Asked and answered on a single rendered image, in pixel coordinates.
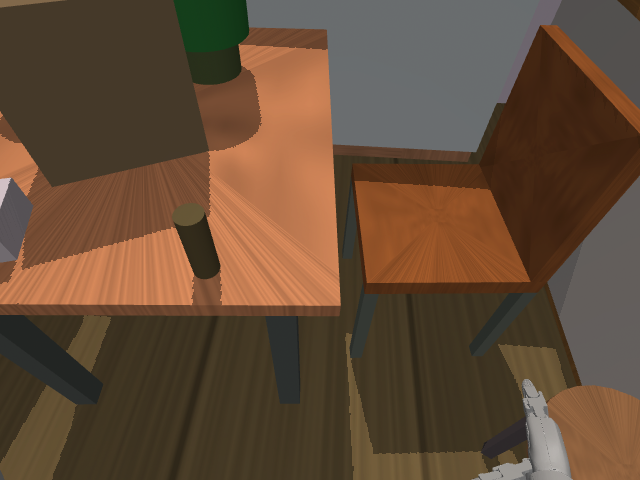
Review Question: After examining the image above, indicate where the stool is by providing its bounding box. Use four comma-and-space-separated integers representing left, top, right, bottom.
481, 385, 640, 480

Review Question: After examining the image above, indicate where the potted plant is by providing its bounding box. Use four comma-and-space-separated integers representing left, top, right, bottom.
173, 0, 249, 85

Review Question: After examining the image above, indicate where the table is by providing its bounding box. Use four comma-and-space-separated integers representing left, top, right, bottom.
0, 27, 341, 404

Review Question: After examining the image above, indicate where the chair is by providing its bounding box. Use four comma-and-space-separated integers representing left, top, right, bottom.
342, 25, 640, 358

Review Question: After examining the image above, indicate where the right robot hand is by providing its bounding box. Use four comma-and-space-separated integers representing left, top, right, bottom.
472, 379, 572, 480

